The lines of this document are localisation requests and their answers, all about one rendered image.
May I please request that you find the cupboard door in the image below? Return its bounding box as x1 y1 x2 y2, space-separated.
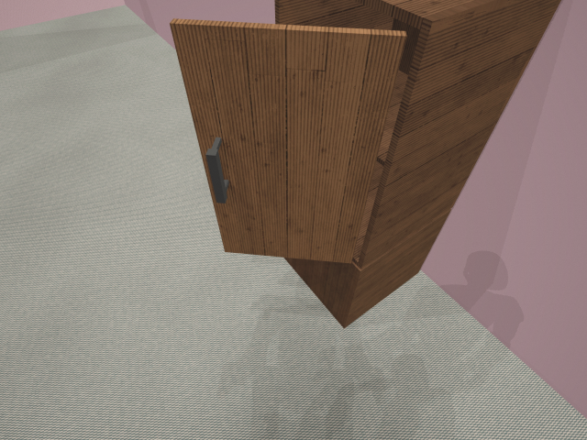
170 18 407 263

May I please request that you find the handle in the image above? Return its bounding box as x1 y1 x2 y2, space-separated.
205 137 229 204

